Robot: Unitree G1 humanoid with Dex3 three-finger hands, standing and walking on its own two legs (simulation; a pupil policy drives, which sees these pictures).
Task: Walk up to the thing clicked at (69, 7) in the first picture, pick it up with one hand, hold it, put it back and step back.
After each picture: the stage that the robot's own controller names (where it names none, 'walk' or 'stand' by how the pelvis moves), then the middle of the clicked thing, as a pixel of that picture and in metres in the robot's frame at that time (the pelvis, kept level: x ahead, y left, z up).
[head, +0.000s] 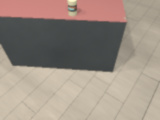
stand; (72, 7) +1.08 +0.10 -0.10
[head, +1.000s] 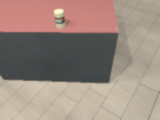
walk; (59, 18) +0.95 +0.20 -0.09
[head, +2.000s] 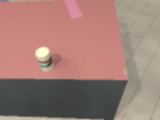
walk; (45, 59) +0.53 +0.23 -0.09
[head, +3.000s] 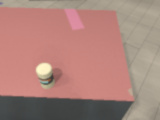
stand; (45, 76) +0.45 +0.18 -0.10
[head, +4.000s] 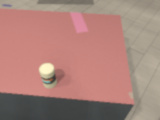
stand; (48, 76) +0.46 +0.18 -0.10
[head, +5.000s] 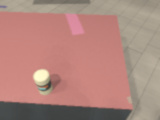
stand; (43, 82) +0.42 +0.20 -0.11
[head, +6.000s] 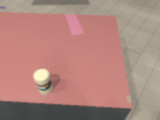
stand; (43, 82) +0.43 +0.20 -0.11
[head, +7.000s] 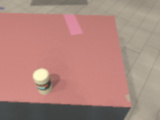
stand; (43, 81) +0.43 +0.20 -0.11
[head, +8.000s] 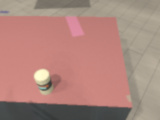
rise first; (44, 82) +0.43 +0.22 -0.10
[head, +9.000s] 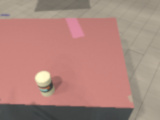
go down; (45, 84) +0.42 +0.22 -0.10
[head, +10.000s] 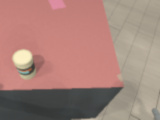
go down; (25, 65) +0.44 +0.20 -0.06
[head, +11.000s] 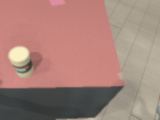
go down; (22, 62) +0.44 +0.21 -0.04
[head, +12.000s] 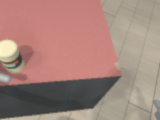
close in; (11, 57) +0.44 +0.22 -0.01
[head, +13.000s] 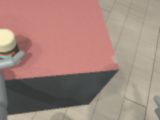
close; (7, 48) +0.46 +0.20 +0.01
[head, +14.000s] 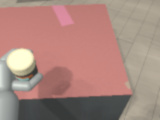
lift; (25, 69) +0.34 +0.18 +0.13
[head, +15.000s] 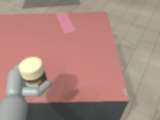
hold; (35, 77) +0.32 +0.16 +0.10
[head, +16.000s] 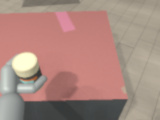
hold; (29, 73) +0.33 +0.17 +0.12
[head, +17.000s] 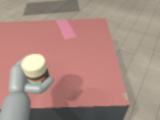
crouch; (37, 74) +0.33 +0.15 +0.12
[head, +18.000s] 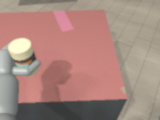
crouch; (24, 58) +0.39 +0.19 +0.12
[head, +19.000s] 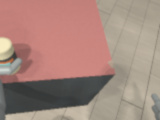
lower; (5, 57) +0.44 +0.22 -0.01
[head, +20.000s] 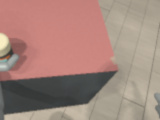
lower; (1, 52) +0.45 +0.22 +0.01
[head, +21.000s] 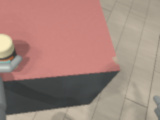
lower; (5, 53) +0.44 +0.21 +0.01
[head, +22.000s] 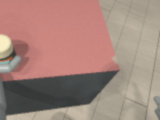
lower; (4, 54) +0.44 +0.21 +0.01
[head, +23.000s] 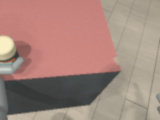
loosen; (7, 55) +0.44 +0.21 +0.01
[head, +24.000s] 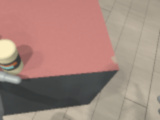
withdraw; (8, 58) +0.43 +0.20 +0.01
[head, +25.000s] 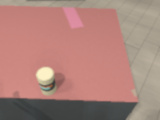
sink last; (47, 81) +0.40 +0.18 -0.05
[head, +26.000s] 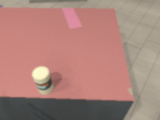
stand; (43, 80) +0.40 +0.20 -0.05
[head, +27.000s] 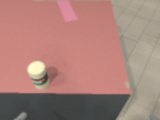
stand; (39, 75) +0.41 +0.20 -0.05
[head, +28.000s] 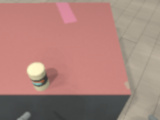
stand; (38, 77) +0.41 +0.20 -0.04
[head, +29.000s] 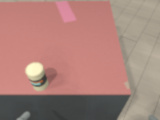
stand; (37, 77) +0.41 +0.21 -0.04
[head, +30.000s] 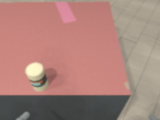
stand; (37, 77) +0.41 +0.20 -0.04
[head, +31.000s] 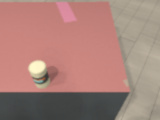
stand; (40, 75) +0.42 +0.19 -0.05
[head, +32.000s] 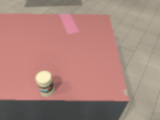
walk; (45, 84) +0.42 +0.19 -0.10
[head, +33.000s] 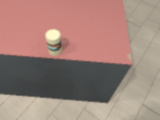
walk; (54, 43) +0.57 +0.15 -0.09
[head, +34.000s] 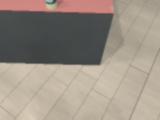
walk; out of the picture +0.89 +0.23 -0.08
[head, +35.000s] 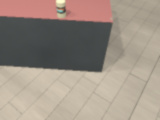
stand; (61, 8) +1.05 +0.18 -0.10
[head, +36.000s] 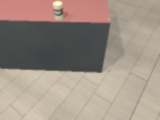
stand; (58, 10) +1.04 +0.19 -0.11
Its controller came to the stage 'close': yes
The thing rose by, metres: 0.22
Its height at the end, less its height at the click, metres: +0.00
